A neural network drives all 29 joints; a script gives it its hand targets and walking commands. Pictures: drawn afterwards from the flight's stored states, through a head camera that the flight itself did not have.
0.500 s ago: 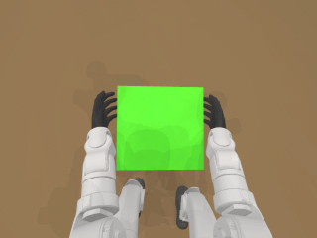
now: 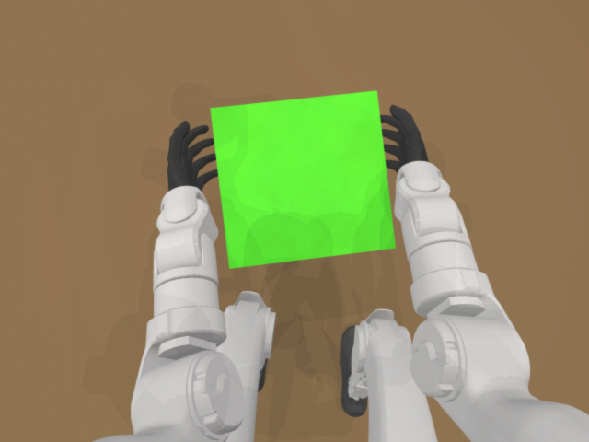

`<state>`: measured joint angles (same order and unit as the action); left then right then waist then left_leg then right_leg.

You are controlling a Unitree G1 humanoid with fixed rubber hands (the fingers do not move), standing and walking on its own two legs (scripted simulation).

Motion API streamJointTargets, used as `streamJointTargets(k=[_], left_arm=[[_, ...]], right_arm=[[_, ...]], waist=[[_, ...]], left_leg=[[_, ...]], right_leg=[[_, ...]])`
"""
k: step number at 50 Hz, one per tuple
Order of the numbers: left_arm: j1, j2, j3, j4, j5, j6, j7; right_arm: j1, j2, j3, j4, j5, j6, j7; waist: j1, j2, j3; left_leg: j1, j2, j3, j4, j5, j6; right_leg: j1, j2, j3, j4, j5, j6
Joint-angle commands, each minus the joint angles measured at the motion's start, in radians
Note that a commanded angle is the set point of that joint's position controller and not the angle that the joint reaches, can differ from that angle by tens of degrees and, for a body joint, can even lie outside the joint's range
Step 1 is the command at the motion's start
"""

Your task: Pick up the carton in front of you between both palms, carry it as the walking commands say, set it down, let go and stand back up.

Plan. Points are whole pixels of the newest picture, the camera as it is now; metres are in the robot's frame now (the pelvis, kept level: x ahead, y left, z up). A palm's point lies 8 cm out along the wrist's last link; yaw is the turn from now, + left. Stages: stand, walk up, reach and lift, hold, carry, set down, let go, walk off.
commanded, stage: set down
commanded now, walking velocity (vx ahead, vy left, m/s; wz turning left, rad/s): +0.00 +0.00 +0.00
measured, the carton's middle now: (298, 188) +0.46 +0.06 -0.18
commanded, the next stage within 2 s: none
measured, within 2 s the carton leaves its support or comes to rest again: rests again in 1.48 s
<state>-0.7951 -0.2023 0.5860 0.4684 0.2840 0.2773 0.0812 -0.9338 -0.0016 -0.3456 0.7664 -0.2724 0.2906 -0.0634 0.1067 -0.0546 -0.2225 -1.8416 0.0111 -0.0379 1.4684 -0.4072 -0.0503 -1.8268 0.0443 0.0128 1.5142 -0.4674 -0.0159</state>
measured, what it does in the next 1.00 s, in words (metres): lowers itself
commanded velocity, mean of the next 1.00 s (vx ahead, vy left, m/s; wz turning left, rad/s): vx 0.00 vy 0.00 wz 0.00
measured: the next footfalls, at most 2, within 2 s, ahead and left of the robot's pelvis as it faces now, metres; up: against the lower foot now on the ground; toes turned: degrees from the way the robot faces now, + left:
none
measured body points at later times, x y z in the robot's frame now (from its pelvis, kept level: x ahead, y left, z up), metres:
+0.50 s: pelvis -0.02 +0.00 -0.12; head +0.30 -0.01 +0.20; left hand +0.43 +0.20 -0.24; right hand +0.53 -0.08 -0.25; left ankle +0.10 +0.14 -0.53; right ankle +0.08 -0.11 -0.53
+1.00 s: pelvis -0.02 -0.01 -0.17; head +0.33 -0.04 +0.11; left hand +0.46 +0.22 -0.30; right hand +0.55 -0.07 -0.34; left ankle +0.10 +0.14 -0.53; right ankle +0.08 -0.11 -0.53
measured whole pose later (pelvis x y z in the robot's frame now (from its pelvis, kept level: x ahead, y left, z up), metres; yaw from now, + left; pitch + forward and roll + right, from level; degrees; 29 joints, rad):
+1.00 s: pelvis -0.02 -0.01 -0.17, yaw +5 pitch +47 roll +7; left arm -1.17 -0.06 0.69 0.74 0.10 0.17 0.11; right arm -1.45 -0.28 0.00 1.16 -0.12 0.22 -0.04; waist 0.17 0.03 0.06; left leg -2.33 -0.03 -0.03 2.00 -0.49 -0.11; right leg -2.35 0.05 0.03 2.11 -0.57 -0.05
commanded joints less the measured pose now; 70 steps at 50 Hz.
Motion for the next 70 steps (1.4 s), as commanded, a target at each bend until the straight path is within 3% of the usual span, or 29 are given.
streamJointTargets(k=[1, 16, 31, 35, 41, 44, 56, 70], left_arm=[[-0.577, -0.803, -0.557, 0.132, -0.123, 0.010, -0.242], [-0.764, -0.727, -0.519, 0.102, -0.171, -0.019, -0.177], [-0.905, -0.575, -0.486, 0.088, -0.237, -0.086, -0.128], [-0.796, -0.585, -0.390, 0.243, -0.227, -0.093, -0.129], [-0.758, -0.616, -0.351, 0.313, -0.257, -0.093, -0.158], [-0.759, -0.606, -0.331, 0.336, -0.251, -0.089, -0.176], [-0.739, -0.506, -0.207, 0.388, -0.195, -0.061, -0.201], [-0.736, -0.463, -0.191, 0.445, -0.209, -0.070, -0.188]], right_arm=[[-0.568, 0.883, 0.445, 0.017, 0.132, -0.050, 0.262], [-0.735, 0.768, 0.466, 0.100, 0.179, -0.064, 0.256], [-0.869, 0.610, 0.535, 0.189, 0.250, -0.106, 0.234], [-0.923, 0.536, 0.552, 0.204, 0.267, -0.138, 0.218], [-0.898, 0.533, 0.567, 0.193, 0.261, -0.150, 0.198], [-0.857, 0.543, 0.547, 0.222, 0.246, -0.146, 0.199], [-0.829, 0.407, 0.437, 0.333, 0.171, -0.127, 0.221], [-0.727, 0.307, 0.333, 0.418, 0.075, -0.112, 0.244]], waist=[[0.038, -0.041, -0.894], [0.050, -0.088, -0.924], [0.088, -0.135, -0.874], [0.099, -0.181, -0.780], [0.073, -0.236, -0.772], [0.070, -0.220, -0.702], [0.033, -0.149, -0.545], [-0.062, -0.077, -0.435]], left_leg=[[0.480, -0.160, 0.100, -0.040, 0.209, -0.008], [0.291, -0.159, 0.132, 0.175, 0.166, -0.019], [0.157, -0.136, 0.163, 0.362, 0.179, -0.033], [0.099, -0.129, 0.152, 0.405, 0.200, -0.028], [-0.004, -0.127, 0.158, 0.449, 0.243, -0.037], [-0.070, -0.127, 0.159, 0.461, 0.233, -0.037], [-0.137, -0.129, 0.157, 0.469, 0.118, -0.035], [-0.120, -0.149, 0.136, 0.492, 0.108, -0.041]], right_leg=[[0.409, 0.139, -0.019, -0.114, 0.149, 0.012], [0.227, 0.124, -0.032, 0.105, 0.105, 0.008], [0.175, 0.093, -0.012, 0.286, 0.140, 0.005], [0.141, 0.076, -0.007, 0.319, 0.147, 0.006], [0.223, 0.058, 0.009, 0.358, 0.282, 0.005], [0.205, 0.053, 0.024, 0.364, 0.299, 0.000], [0.080, 0.050, 0.030, 0.357, 0.130, -0.029], [-0.037, 0.032, 0.025, 0.392, 0.097, -0.060]])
